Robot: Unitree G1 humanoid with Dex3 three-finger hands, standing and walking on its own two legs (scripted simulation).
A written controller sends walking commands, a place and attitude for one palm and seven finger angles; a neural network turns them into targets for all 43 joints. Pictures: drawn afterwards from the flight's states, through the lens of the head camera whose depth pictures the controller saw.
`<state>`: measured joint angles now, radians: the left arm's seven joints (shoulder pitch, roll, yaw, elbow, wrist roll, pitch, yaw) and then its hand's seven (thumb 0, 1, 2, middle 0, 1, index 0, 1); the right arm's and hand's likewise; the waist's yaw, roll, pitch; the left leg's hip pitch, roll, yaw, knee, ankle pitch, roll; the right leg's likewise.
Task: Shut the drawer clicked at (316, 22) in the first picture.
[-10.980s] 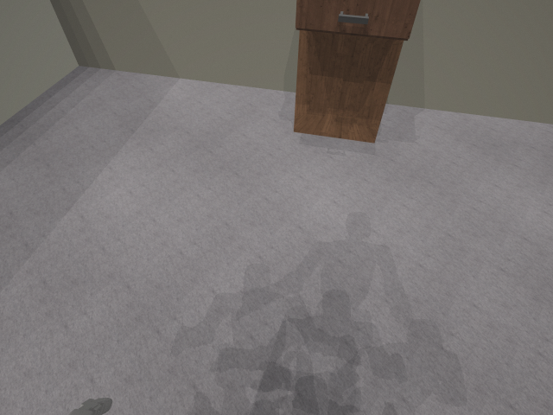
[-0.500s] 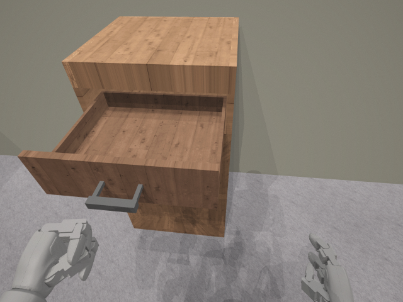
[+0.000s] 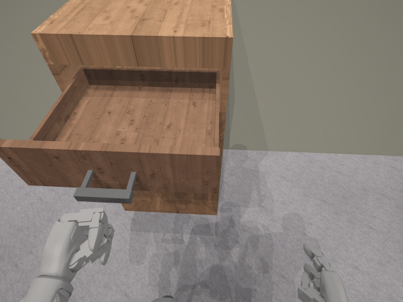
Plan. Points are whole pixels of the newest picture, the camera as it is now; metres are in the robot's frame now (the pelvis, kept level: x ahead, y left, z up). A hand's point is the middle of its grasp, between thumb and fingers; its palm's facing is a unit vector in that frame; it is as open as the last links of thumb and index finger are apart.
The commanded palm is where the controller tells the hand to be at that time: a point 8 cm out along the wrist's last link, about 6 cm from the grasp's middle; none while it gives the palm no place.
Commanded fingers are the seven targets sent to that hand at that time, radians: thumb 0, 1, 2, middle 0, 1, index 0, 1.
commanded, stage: bring the fist close to the handle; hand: left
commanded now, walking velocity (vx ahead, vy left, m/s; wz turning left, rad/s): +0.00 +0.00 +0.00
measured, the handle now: (107, 185) +0.33 +0.21 +0.05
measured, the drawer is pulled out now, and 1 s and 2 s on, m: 0.29 0.29 0.18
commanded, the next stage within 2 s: push the drawer shut in 0.66 s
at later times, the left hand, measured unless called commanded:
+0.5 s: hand (112, 235) +0.23 +0.17 +0.05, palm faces -0.01 -1.00 -0.06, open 3.3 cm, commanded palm +0.20 +0.24 +0.06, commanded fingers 0.00 0.90 0.90 -1.40 -1.60 -1.40 -1.60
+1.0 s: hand (116, 224) +0.25 +0.17 +0.05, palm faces -0.02 -1.00 -0.05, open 3.3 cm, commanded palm +0.23 +0.23 +0.06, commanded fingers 0.00 0.90 0.90 -1.40 -1.60 -1.40 -1.60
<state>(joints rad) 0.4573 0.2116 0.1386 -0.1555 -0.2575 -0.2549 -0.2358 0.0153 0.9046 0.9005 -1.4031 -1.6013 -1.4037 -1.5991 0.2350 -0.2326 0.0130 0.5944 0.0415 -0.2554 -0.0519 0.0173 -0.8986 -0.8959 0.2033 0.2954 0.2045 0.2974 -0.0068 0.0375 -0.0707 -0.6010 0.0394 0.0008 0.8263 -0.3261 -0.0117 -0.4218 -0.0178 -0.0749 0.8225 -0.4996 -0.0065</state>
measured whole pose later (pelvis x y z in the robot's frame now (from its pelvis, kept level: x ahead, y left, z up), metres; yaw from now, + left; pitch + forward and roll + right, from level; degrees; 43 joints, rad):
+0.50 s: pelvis +0.00 -0.01 -0.01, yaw -1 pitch +9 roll -1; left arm 0.36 0.24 0.16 -0.03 -0.27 -0.33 -0.22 0.02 0.90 0.90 -1.40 -1.60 -1.40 -1.60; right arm 0.24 -0.24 0.01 0.57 0.04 -0.16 -0.05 0.02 -0.90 -0.90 0.20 0.30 0.20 0.30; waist -0.02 0.04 -0.10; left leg -0.72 0.06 -0.01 0.93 -0.36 -0.02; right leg -0.55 0.00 -0.07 0.93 -0.54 -0.02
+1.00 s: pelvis +0.00 -0.01 -0.01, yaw +0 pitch +9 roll -1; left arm 0.27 0.24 0.17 0.04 -0.27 -0.32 -0.23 0.02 0.90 0.90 -1.40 -1.60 -1.40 -1.60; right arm 0.23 -0.25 0.02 0.56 0.04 -0.15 -0.05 0.02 -0.90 -0.90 0.20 0.30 0.20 0.30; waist -0.03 0.04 -0.10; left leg -0.73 0.05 -0.01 0.92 -0.36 -0.02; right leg -0.55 0.00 -0.08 0.92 -0.54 -0.02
